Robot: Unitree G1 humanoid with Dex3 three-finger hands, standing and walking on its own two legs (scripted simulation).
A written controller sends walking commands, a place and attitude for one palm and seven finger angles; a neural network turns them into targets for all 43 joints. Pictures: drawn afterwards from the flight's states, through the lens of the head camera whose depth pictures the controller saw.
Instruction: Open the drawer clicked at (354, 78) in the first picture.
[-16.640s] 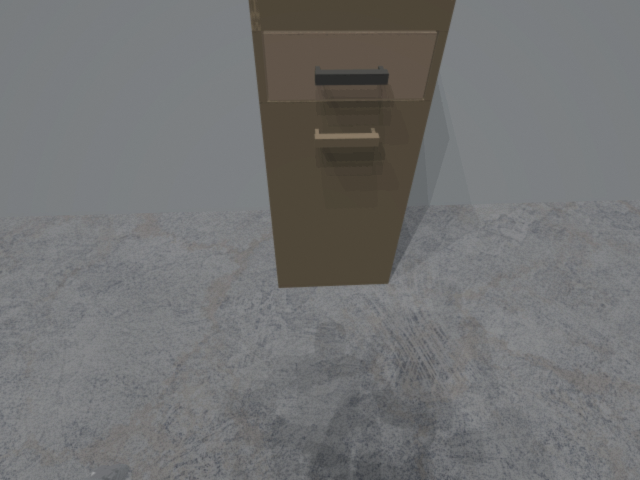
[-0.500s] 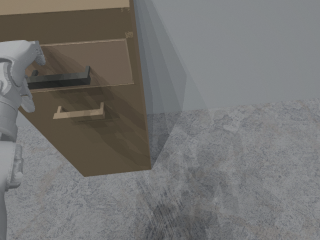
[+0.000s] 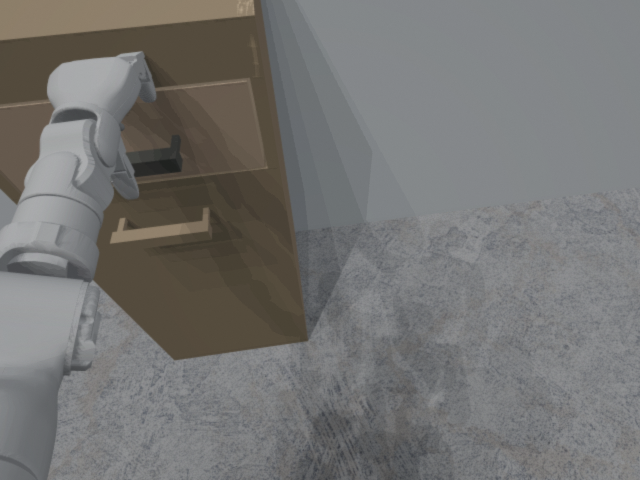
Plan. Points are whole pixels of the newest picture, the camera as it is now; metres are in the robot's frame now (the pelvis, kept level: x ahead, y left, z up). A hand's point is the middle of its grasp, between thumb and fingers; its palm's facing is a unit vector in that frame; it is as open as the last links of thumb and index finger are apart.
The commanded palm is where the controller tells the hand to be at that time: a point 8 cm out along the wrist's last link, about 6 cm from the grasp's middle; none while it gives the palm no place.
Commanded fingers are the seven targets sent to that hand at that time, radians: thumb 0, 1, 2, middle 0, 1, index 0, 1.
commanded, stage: move the hooked fingers above the handle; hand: left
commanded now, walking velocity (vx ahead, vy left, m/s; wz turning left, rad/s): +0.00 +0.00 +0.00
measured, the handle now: (122, 156) +0.55 +0.26 +0.10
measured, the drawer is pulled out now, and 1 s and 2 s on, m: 0.00 0.00 0.00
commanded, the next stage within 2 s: lower the fingers behind the handle in 1.12 s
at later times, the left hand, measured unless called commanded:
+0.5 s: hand (128, 142) +0.51 +0.22 +0.15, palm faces +0.07 -0.05 -1.00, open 13.7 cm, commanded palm +0.49 +0.26 +0.22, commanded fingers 0.00 -0.50 0.30 -0.30 -1.20 -0.30 -1.20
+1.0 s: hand (116, 165) +0.48 +0.23 +0.14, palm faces -0.12 +0.00 -0.99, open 13.8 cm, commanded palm +0.48 +0.25 +0.22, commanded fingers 0.00 -0.50 0.30 -0.30 -1.20 -0.30 -1.20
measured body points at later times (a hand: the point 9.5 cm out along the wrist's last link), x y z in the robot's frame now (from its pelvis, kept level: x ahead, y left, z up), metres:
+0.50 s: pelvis +0.01 +0.00 +0.00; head +0.08 -0.01 +0.44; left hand +0.50 +0.22 +0.21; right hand +0.04 -0.31 -0.12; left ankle +0.01 +0.10 -0.73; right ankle -0.01 -0.13 -0.73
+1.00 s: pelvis +0.02 -0.01 +0.00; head +0.08 -0.02 +0.45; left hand +0.48 +0.23 +0.20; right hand +0.07 -0.31 -0.12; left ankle +0.01 +0.10 -0.73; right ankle -0.01 -0.13 -0.73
